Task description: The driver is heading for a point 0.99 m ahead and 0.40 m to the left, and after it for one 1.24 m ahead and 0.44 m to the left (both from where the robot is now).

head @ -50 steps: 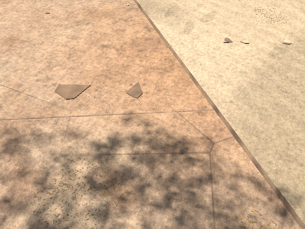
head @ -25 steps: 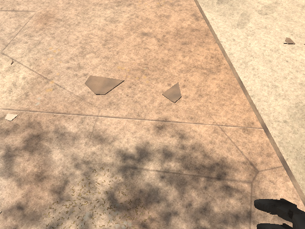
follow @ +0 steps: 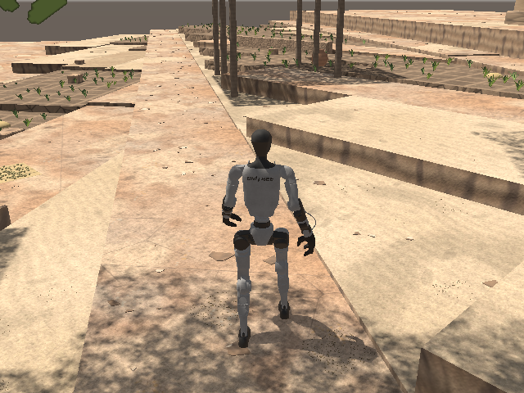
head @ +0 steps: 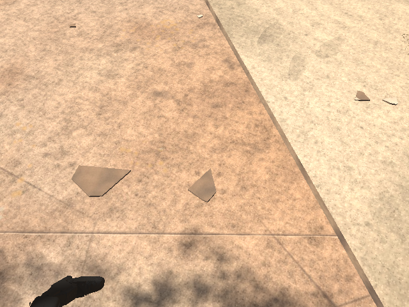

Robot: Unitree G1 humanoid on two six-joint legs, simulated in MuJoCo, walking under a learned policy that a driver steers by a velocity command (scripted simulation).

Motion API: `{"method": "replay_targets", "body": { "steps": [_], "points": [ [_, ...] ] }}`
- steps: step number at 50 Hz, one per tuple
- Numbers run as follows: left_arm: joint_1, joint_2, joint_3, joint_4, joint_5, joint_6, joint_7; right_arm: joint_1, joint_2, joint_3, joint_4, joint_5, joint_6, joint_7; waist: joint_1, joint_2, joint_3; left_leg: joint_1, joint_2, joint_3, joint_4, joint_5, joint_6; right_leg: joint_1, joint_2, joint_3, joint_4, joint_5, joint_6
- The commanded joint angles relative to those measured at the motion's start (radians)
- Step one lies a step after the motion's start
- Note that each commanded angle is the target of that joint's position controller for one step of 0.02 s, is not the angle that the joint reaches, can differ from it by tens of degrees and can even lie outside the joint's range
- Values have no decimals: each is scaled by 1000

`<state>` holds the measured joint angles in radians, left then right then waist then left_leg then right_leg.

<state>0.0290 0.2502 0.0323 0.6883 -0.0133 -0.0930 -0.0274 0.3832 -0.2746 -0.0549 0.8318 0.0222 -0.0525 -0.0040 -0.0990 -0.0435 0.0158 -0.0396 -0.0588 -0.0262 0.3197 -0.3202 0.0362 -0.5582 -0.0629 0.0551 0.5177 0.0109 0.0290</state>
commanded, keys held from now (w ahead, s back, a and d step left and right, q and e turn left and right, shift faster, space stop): w+q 1.00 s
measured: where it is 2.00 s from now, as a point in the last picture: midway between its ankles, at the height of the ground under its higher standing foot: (70, 205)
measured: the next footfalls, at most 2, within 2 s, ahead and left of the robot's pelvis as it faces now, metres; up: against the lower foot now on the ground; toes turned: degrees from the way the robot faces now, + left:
right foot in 0.04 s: +0.20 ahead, -0.14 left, +0.00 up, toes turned +2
left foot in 0.56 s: +0.42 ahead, +0.18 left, +0.00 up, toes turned +22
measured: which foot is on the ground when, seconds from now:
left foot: down 0.00-0.06, up 0.08-0.54, down 0.56-1.00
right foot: up 0.00-0.02, down 0.04-0.58, up 0.60-1.00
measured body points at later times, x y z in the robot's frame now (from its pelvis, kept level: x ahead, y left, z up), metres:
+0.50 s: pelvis +0.25 +0.01 -0.01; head +0.28 +0.03 +0.44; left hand +0.20 +0.30 -0.13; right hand +0.53 -0.15 -0.08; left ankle +0.37 +0.18 -0.71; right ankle +0.16 -0.14 -0.74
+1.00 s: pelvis +0.51 +0.13 +0.00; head +0.53 +0.16 +0.45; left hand +0.59 +0.46 -0.08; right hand +0.71 -0.10 -0.10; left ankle +0.38 +0.16 -0.74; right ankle +0.74 +0.10 -0.71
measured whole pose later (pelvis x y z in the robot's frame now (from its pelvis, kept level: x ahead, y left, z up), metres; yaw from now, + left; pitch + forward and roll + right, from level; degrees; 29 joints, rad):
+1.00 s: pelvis +0.51 +0.13 +0.00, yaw +35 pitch +2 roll +0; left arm 0.00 0.28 0.04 0.69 0.00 -0.10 -0.03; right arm 0.37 -0.29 -0.07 0.72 0.03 -0.03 -0.02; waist -0.09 -0.05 0.02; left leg -0.09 -0.11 -0.19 0.41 -0.35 0.07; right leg -0.57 -0.02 0.09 0.51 0.03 0.05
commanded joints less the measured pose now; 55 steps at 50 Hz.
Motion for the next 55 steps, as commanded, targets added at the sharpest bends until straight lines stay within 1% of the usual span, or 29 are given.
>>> {"method": "replay_targets", "body": {
  "steps": [1, 2, 3, 4, 5, 6, 7, 9, 13, 18, 23, 26, 27, 28, 29, 30, 31, 32, 33, 34, 35, 38, 43, 47, 50, 52, 53, 54, 55],
  "points": [
    [32, 138, 50, -53, -4, -32, -3, -15, -175, -46, -46, 1, 5, -11, 97, 145, -22, -31, 258, -210, 62, 333, 137, 170, 37, -28, -80, -74, -40],
    [163, 185, 72, -20, 5, -37, 5, -16, -140, -34, -52, -5, 4, -9, 156, 126, -114, -92, 196, -172, 225, 386, 104, 381, 11, -15, -75, -67, -79],
    [347, 259, 91, -1, 22, -35, 17, -28, -70, -8, -88, -28, 1, -8, 227, -1, -289, -275, 116, -105, 544, 169, 58, 681, -188, 178, -32, -59, -145],
    [382, 316, 104, 24, 26, -22, 13, 109, 1, 11, -118, 0, -18, -4, 154, -297, -396, -647, -2, -49, 855, -279, 1, 963, -385, 612, -134, -268, -298],
    [367, 208, 81, 11, 19, -18, 12, 61, -110, -14, -96, 25, -22, -6, 195, -176, -330, -758, 57, -126, 975, -241, -5, 908, -363, 649, -204, -456, -284],
    [313, 152, 64, 6, 14, -17, 17, -38, -162, -31, -119, 27, -19, -7, 203, -100, -201, -786, 95, -111, 993, -144, -3, 787, -326, 481, -217, -440, -240],
    [248, 130, 53, 6, 19, -15, 17, -79, -149, -32, -127, 17, -14, -9, 173, -44, -134, -746, 133, -92, 971, -64, -9, 660, -282, 365, -240, -330, -217],
    [182, 96, 44, 17, 26, -17, 18, -86, -119, -37, -139, 8, 3, -2, 120, -79, -49, -669, 180, -97, 896, 20, -18, 495, -221, 203, -302, -199, -200],
    [174, 128, 62, 49, 22, -32, 23, -116, -65, -29, -169, 4, 34, 2, 97, -38, 0, -670, 194, -80, 799, 97, -40, 427, -215, 35, -368, -19, -217],
    [194, 174, 76, 75, 19, -18, 36, -242, -43, -16, -211, 1, 26, 29, 136, -13, 30, -645, 185, -24, 516, 317, -36, 461, -191, -134, -379, 36, -196],
    [250, 221, 93, 107, -6, 8, 38, -369, -53, -15, -272, 2, 27, 55, 170, -7, 72, -636, 162, 42, 357, 270, 10, 586, -233, -203, -339, 75, -167],
    [238, 264, 107, 108, -25, 27, 41, -306, -101, -42, -278, -5, 36, 59, 105, -44, 6, -479, 76, 121, 329, 118, 69, 638, -233, -253, -149, 490, -138],
    [222, 268, 107, 105, -31, 36, 41, -181, -136, -65, -248, -2, 40, 55, 28, -35, -60, -314, 25, 151, 281, 129, 100, 610, -207, -284, 26, 599, -118],
    [232, 237, 94, 101, -23, 37, 45, -1, -201, -101, -195, 2, 46, 40, -55, 1, -152, -29, -6, 124, 244, 179, 139, 463, -164, -304, 274, 516, -79],
    [271, 120, 57, 63, 29, 29, 42, 66, -308, -124, -177, 10, 52, 19, -17, 239, -206, 263, 223, -266, 210, 178, 238, 91, -59, -301, 635, -200, -20],
    [284, 91, 34, 16, 21, -8, 34, 33, -336, -113, -225, 4, 28, 30, 31, 313, -387, 436, 393, -817, 17, -59, 413, -165, 104, -54, 869, -640, 5],
    [159, 188, 57, -4, -21, -33, 23, 23, -243, -87, -223, -1, 11, 40, -26, 168, -319, 403, 381, -743, -49, -77, 350, -276, 49, 38, 901, -557, -12],
    [125, 187, 53, -18, -31, -47, 20, -12, -206, -75, -216, -3, 0, 39, -3, 149, -197, 278, 347, -599, -44, -15, 313, -296, 10, 23, 837, -465, -34],
    [130, 175, 52, -2, -7, -52, 30, -82, -179, -66, -222, -2, -4, 37, 47, 63, -131, 129, 301, -489, -37, 90, 274, -231, -34, 26, 751, -390, -34],
    [143, 185, 59, 6, 15, -46, 36, -135, -148, -55, -233, -7, -5, 33, 85, 73, -97, 17, 265, -410, -46, 200, 256, -158, -59, 31, 674, -343, -28],
    [160, 187, 63, 8, 19, -33, 33, -160, -138, -50, -247, -16, -6, 28, 109, 95, -87, -51, 245, -378, -68, 256, 253, -102, -68, 33, 645, -312, -22],
    [146, 149, 55, 1, 31, -7, 33, -142, -155, -54, -235, -12, -13, 11, 118, 82, -68, -143, 213, -299, -95, 389, 263, -72, -50, 7, 528, -242, 19],
    [-39, 101, 32, -47, 23, -9, 23, -70, -173, -59, -199, -3, -3, -13, 52, 118, -15, -192, 148, -235, -85, 290, 200, -32, 17, 1, 160, 41, 46],
    [-122, 121, 35, -77, 8, -24, 3, -14, -176, -62, -168, 5, 5, -16, 21, 130, 3, -152, 176, -309, -30, 217, 183, 23, 51, 19, 22, 73, 28],
    [-93, 153, 50, -77, 5, -37, -6, -14, -170, -63, -161, 4, 15, -22, 45, 161, -5, -80, 202, -392, 55, 230, 164, 74, 61, 34, -28, -37, -6],
    [43, 176, 69, -42, 8, -45, 0, -41, -146, -56, -167, 0, 20, -21, 117, 179, -53, -81, 168, -382, 164, 337, 132, 249, 71, -5, -84, -63, -49],
    [165, 212, 81, -23, 26, -51, 5, -39, -93, -36, -176, -9, 17, -16, 171, 139, -166, -143, 118, -324, 358, 337, 98, 470, -21, 65, -59, -65, -104],
    [303, 287, 99, -5, 46, -48, 10, 64, -35, -18, -189, -6, 11, -17, 165, -68, -322, -420, -8, -203, 692, 78, 23, 827, -231, 401, -71, -161, -233],
    [360, 276, 103, 40, 22, -37, -4, 142, -59, -13, -182, 17, 3, -20, 148, -299, -353, -658, -36, -163, 914, -267, -11, 925, -350, 769, -199, -424, -330]
  ]
}}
